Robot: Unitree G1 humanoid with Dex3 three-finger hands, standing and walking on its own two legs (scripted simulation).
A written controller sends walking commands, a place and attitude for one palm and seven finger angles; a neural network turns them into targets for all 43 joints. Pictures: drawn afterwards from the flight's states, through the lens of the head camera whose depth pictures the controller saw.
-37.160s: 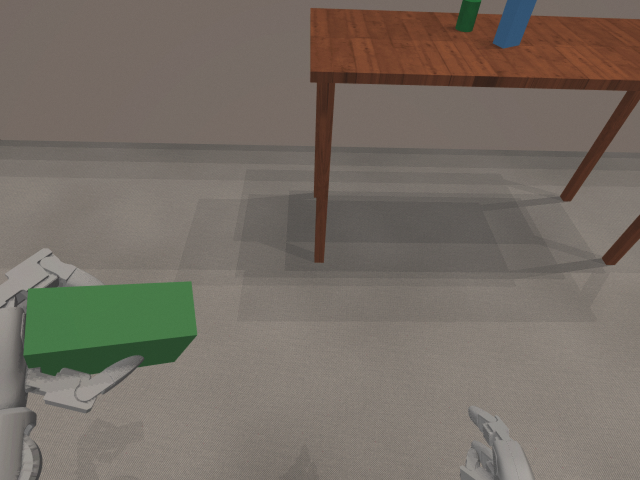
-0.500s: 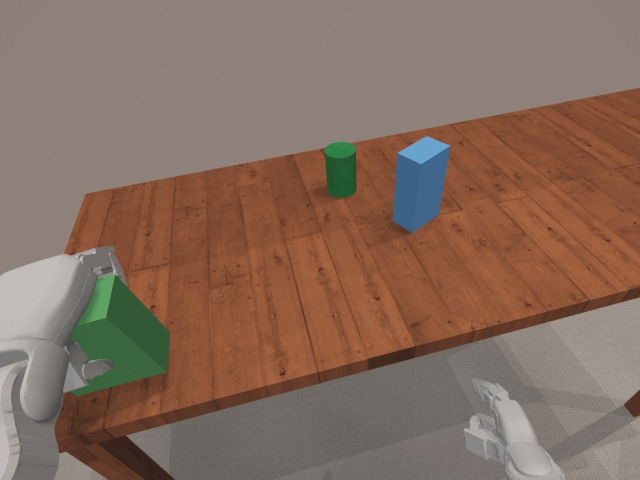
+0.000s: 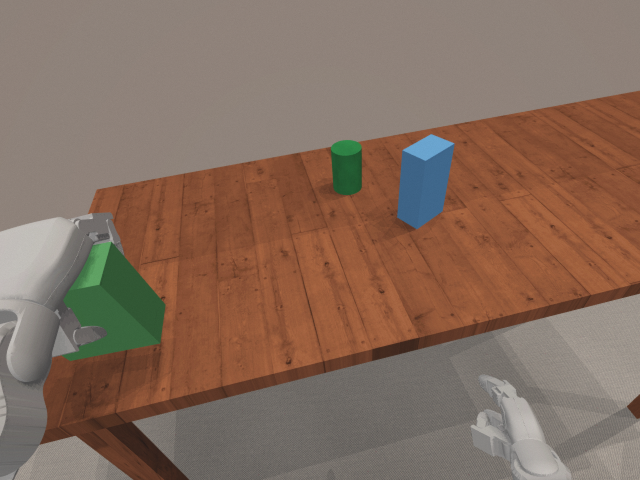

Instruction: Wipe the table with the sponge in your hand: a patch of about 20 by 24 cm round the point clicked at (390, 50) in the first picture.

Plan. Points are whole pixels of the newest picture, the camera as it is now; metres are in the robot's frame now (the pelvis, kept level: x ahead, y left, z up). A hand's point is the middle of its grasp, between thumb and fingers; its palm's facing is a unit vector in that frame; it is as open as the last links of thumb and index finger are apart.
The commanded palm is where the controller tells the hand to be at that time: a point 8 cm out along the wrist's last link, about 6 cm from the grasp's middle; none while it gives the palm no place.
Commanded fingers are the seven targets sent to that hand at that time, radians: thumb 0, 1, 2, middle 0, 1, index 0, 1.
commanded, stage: lift the sponge slowly off the table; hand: left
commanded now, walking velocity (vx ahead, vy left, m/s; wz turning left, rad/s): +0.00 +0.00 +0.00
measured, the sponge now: (100, 315) +0.21 +0.30 +0.14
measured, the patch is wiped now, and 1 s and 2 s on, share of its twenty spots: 0.90 0.90 0.90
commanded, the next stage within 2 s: bring the sponge back beside the body in 0.60 s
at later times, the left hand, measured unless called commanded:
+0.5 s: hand (70, 250) +0.22 +0.30 +0.23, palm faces +0.34 -0.14 -0.93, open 9.6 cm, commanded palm +0.17 +0.30 +0.30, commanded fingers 0.00 0.10 1.30 -1.20 -1.60 -1.20 -1.60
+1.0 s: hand (81, 254) +0.22 +0.28 +0.23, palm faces +0.34 -0.16 -0.93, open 9.6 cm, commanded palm +0.16 +0.29 +0.30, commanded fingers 0.00 0.10 1.30 -1.20 -1.60 -1.20 -1.60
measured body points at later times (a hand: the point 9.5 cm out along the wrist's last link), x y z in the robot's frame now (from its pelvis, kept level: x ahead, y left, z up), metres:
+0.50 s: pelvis -0.01 +0.02 +0.00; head -0.03 -0.02 +0.45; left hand +0.20 +0.30 +0.28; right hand +0.25 -0.18 -0.07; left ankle +0.01 +0.11 -0.74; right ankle +0.00 -0.08 -0.74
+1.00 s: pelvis -0.01 +0.01 +0.00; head -0.03 -0.03 +0.45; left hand +0.20 +0.29 +0.28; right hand +0.25 -0.18 -0.07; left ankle +0.01 +0.11 -0.74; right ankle +0.00 -0.08 -0.74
